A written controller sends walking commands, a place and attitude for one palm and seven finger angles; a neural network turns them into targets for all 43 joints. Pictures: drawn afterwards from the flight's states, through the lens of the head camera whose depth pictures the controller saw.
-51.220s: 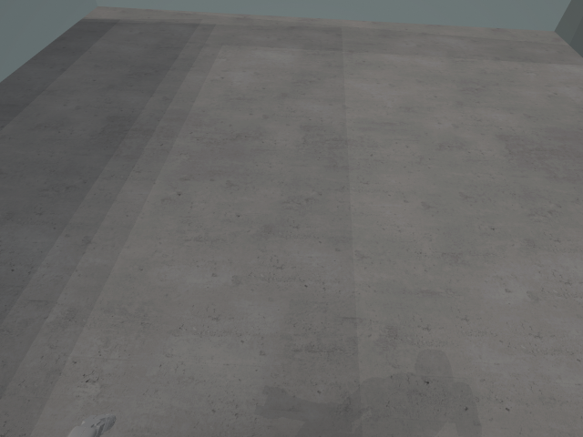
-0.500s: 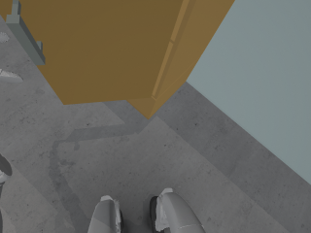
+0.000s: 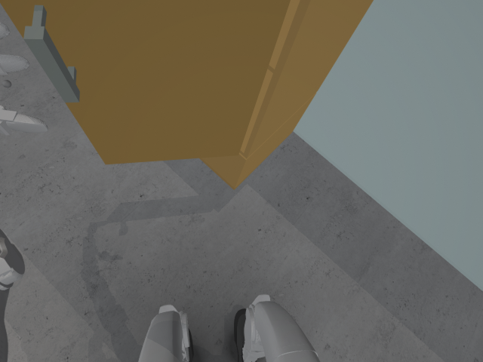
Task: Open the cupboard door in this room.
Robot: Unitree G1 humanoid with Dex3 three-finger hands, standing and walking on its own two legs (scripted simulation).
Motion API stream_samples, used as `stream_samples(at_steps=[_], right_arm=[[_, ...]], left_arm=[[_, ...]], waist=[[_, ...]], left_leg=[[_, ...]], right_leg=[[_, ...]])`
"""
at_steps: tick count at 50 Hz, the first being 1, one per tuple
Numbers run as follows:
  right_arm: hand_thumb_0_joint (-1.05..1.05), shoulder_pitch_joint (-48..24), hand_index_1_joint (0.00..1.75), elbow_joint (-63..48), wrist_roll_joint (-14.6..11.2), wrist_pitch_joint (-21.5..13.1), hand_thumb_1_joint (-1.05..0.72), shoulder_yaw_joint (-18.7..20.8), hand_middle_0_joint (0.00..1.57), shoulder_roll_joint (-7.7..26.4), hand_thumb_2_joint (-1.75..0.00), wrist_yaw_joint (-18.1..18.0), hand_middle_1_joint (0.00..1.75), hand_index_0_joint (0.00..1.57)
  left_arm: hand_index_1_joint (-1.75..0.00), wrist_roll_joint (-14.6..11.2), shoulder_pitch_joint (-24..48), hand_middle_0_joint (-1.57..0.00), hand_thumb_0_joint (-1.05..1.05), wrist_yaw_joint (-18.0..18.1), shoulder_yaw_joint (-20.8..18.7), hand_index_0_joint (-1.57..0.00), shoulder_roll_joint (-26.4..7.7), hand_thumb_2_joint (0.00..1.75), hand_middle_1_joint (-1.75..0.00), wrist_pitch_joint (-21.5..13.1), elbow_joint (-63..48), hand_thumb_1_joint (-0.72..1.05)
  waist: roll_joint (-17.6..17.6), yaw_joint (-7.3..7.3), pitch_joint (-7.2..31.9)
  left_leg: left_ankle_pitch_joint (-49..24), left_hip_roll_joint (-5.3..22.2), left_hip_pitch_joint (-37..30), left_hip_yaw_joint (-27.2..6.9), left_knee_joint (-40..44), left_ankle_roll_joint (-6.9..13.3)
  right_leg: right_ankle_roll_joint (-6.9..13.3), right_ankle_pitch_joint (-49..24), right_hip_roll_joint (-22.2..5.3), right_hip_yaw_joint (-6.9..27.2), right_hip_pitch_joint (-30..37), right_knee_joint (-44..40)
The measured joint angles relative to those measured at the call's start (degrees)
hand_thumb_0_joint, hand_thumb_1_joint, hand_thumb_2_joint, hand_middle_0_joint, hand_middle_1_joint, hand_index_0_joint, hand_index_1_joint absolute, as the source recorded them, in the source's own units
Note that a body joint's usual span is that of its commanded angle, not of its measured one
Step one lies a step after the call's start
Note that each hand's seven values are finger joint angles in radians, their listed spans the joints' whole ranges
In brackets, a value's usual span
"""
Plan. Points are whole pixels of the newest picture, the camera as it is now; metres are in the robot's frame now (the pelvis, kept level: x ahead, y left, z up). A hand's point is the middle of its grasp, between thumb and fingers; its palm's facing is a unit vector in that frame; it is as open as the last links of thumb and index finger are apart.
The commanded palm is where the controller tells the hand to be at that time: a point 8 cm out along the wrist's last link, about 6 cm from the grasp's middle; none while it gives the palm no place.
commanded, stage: slide the fingers in behind the handle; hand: left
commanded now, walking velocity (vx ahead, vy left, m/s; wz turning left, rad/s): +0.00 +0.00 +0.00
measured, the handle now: (56, 58) +0.56 +0.24 +0.06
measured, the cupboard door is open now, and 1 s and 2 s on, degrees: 51 51 50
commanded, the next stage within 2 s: close the thumb around the handle in 1.62 s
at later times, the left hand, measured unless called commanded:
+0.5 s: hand (17, 81) +0.52 +0.28 +0.06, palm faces +0.09 -1.00 -0.01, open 14.0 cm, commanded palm +0.50 +0.29 +0.06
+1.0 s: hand (29, 86) +0.51 +0.26 +0.06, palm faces +0.13 -0.99 +0.00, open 14.8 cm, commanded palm +0.49 +0.25 +0.06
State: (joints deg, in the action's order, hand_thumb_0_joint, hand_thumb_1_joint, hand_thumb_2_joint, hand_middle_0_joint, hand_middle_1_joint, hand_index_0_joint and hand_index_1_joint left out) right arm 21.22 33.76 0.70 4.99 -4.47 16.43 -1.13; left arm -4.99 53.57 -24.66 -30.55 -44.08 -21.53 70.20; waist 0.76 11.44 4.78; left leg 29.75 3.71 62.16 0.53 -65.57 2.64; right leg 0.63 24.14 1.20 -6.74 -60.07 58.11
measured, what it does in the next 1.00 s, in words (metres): stands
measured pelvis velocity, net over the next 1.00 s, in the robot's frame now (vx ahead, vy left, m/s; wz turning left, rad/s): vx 0.01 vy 0.00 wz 0.03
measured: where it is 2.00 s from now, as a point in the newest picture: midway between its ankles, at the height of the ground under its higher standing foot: outside the picture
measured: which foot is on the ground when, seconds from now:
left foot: down 0.00-1.00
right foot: down 0.00-1.00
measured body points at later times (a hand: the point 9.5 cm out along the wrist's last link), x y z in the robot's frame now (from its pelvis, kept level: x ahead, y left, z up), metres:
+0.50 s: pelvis +0.00 +0.00 +0.00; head +0.17 +0.05 +0.42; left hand +0.51 +0.33 +0.06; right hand +0.00 -0.27 -0.09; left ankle +0.00 +0.08 -0.65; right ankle +0.03 -0.12 -0.65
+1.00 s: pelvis +0.01 +0.00 +0.01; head +0.16 +0.05 +0.43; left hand +0.50 +0.32 +0.06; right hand +0.02 -0.26 -0.10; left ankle +0.00 +0.08 -0.65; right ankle +0.03 -0.12 -0.65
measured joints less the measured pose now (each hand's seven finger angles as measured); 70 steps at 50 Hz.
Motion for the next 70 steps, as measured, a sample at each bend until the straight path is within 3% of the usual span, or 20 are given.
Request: stream_samples(at_steps=[6,23,62,66,70], right_arm=[[0.0,0.2,0.3,0.3,0.0,0.0,-0.91,-0.2,0.2,0.0,-0.9,-0.1,0.3,0.2],[0.0,1.3,0.3,1.2,0.1,0.1,-0.91,0.0,0.2,-0.7,-0.9,0.4,0.3,0.2],[0.0,0.4,0.3,4.9,1.6,-0.8,-0.91,2.3,0.2,-2.3,-0.9,2.5,0.3,0.2],[0.0,-0.4,0.3,5.0,1.4,-0.8,-0.91,2.0,0.2,-2.1,-0.9,2.4,0.3,0.2],[0.0,-1.0,0.3,3.2,1.5,-0.9,-0.91,1.6,0.2,-1.9,-0.9,2.3,0.3,0.2]], left_arm=[[-1.2,0.0,1.4,-0.3,-0.01,-0.3,0.3,-0.3,-0.7,0.3,-1.2,0.5,0.2,-0.5],[-1.22,-0.8,0.6,-0.3,-0.01,2.4,1.7,-0.3,2.0,0.3,-1.2,0.7,-1.3,-0.5],[-1.12,-3.4,-2.3,-0.3,-0.01,12.6,12.3,-0.02,13.8,0.3,-1.2,-3.5,-4.3,-0.5],[-1.14,-1.4,-1.1,-0.29,-0.01,10.9,13.6,-0.11,15.3,0.3,-1.2,-4.1,-3.4,-0.5],[-1.17,-0.2,-0.6,-0.29,-0.01,12.7,8.6,-0.19,15.3,0.3,-1.2,-4.1,-2.0,-0.5]], waist=[[0.1,0.36,-0.1],[0.1,-0.03,0.2],[0.4,-3.28,1.3],[0.3,-2.67,1.4],[0.4,-1.07,1.8]], left_leg=[[0.0,0.0,1.2,-0.2,-0.6,-0.1],[-0.1,-0.1,0.2,-0.2,0.3,0.0],[-0.6,-1.8,-3.2,-2.2,2.2,-0.5],[-0.5,-1.8,-3.2,-2.0,2.0,-0.5],[-0.2,-1.2,-2.9,-1.0,1.5,-0.5]], right_leg=[[0.1,0.0,0.0,-0.2,-1.1,0.6],[0.0,-0.1,0.0,-0.1,-0.1,-0.3],[0.2,0.7,-1.3,-1.9,4.2,-1.9],[0.3,0.8,-1.3,-1.7,4.1,-1.5],[0.4,0.9,-0.9,-0.7,3.0,-0.5]])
